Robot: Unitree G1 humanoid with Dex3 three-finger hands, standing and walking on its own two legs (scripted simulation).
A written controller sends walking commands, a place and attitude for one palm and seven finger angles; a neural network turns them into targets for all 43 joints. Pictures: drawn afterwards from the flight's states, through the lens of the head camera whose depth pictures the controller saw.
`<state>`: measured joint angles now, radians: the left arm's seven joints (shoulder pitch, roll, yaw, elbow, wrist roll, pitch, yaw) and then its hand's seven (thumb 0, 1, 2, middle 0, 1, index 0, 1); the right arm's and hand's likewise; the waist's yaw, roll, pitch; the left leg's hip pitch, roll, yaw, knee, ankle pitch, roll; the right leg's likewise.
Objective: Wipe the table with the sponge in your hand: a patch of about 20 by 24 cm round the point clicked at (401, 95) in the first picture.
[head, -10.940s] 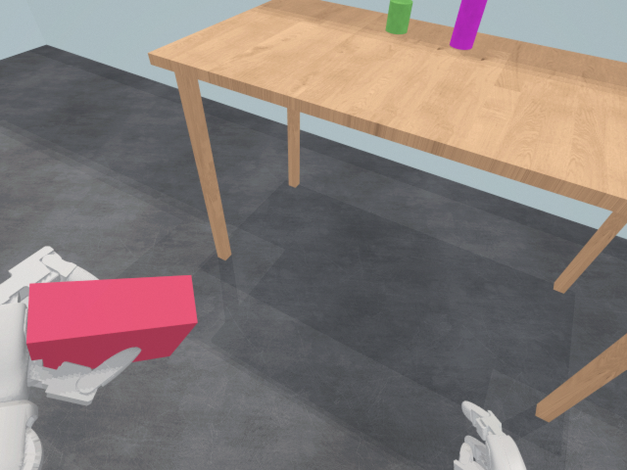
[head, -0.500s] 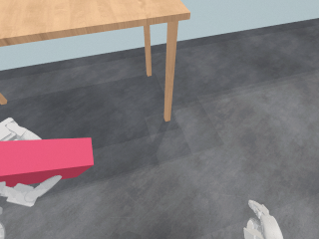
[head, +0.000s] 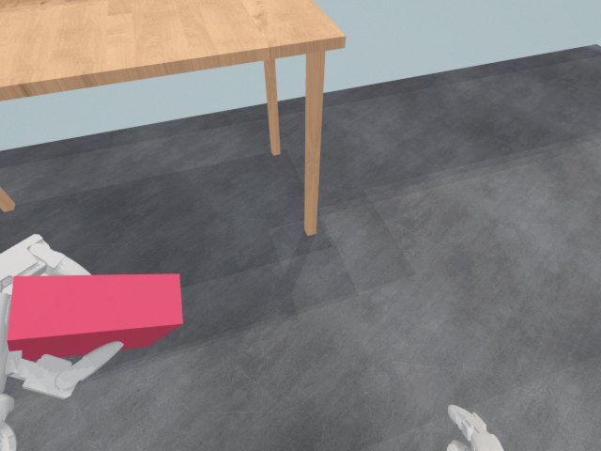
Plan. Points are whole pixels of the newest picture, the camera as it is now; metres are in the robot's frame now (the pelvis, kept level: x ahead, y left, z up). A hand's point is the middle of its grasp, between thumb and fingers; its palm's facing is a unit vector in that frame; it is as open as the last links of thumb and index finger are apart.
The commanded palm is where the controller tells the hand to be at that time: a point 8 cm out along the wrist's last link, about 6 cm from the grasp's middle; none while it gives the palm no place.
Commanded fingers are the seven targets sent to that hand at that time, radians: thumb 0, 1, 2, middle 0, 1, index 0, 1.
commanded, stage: take the last steps up to it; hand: left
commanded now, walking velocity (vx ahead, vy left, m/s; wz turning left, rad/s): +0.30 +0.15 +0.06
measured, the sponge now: (119, 316) +0.23 +0.19 +0.14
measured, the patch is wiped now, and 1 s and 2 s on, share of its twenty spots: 0.00 0.00 0.00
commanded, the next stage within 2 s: none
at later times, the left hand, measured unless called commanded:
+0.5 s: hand (41, 280) +0.25 +0.27 +0.16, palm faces +0.39 -0.80 -0.46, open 9.4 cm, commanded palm +0.19 +0.32 +0.17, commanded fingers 0.00 0.10 1.30 -1.20 -1.60 -1.20 -1.60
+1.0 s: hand (43, 196) +0.36 +0.32 +0.17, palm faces +0.36 -0.77 -0.52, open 9.4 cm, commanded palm +0.30 +0.37 +0.17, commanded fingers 0.00 0.10 1.30 -1.20 -1.60 -1.20 -1.60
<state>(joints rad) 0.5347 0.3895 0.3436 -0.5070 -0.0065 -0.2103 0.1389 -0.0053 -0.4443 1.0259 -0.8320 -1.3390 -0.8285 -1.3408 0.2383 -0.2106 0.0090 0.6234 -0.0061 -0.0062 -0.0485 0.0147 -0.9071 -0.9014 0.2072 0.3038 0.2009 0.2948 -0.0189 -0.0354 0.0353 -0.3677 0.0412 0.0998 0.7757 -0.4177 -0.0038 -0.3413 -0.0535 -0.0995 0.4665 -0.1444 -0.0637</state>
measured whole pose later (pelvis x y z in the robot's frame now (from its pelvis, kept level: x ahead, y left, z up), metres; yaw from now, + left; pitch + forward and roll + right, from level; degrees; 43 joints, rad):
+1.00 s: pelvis +0.15 +0.09 -0.02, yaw +1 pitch +0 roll +1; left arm 0.49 0.39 0.36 -0.53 -0.01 -0.24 0.14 -0.01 -0.44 1.03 -0.83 -1.34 -0.83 -1.34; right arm 0.19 -0.16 0.01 0.63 0.01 -0.07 -0.04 0.01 -0.91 -0.90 0.21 0.30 0.20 0.29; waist 0.00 0.05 0.08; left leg -0.38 0.08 0.11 0.88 -0.42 0.00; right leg -0.33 -0.08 -0.20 0.67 -0.32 -0.04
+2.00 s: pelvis +0.34 +0.23 -0.01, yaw +1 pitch +0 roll +1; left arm 0.53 0.38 0.36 -0.59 0.00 -0.26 0.16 -0.01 -0.44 1.03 -0.83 -1.33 -0.83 -1.34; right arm 0.21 -0.28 -0.07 0.57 0.00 -0.06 -0.06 0.01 -0.91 -0.90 0.20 0.30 0.20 0.29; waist 0.00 -0.04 0.09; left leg -0.34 0.07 0.17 0.51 -0.20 0.00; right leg -0.19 -0.17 -0.15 0.60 -0.38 0.06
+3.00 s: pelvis +0.43 +0.31 -0.01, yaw -1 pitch -1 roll +0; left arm 0.48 0.37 0.35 -0.59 -0.03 -0.19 0.15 -0.01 -0.44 1.03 -0.83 -1.33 -0.83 -1.34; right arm 0.19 -0.10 0.06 0.56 -0.01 -0.08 -0.02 0.01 -0.91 -0.90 0.21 0.30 0.20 0.29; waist 0.01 -0.01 0.10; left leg -0.30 0.11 0.15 0.53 -0.20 -0.01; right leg -0.33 -0.02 -0.12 0.70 -0.41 0.04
